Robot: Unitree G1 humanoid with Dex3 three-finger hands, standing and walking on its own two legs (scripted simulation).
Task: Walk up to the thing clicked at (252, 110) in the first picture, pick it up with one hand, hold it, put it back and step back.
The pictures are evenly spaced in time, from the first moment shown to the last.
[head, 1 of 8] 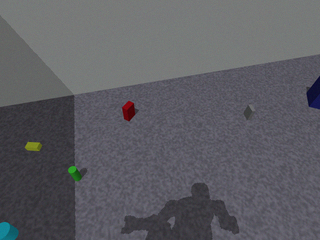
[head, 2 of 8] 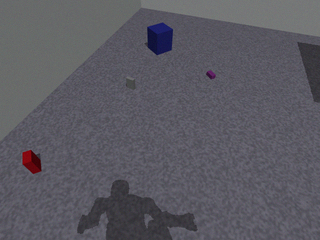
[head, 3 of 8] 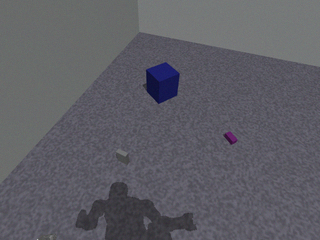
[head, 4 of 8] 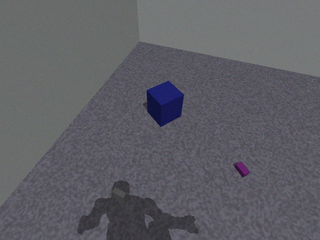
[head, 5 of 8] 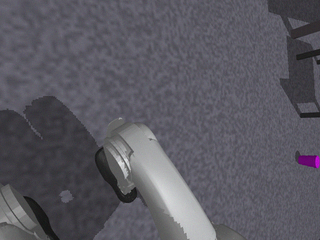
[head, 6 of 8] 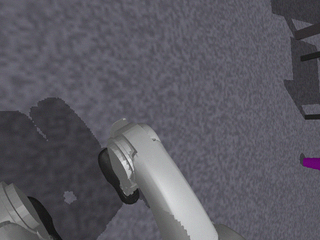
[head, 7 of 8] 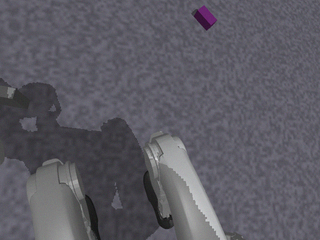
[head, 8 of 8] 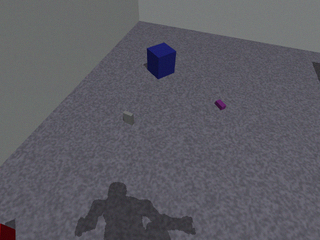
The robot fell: no
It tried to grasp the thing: no
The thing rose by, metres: 0.01
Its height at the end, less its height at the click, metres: +0.00
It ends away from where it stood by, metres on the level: 0.00
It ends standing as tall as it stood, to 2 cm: yes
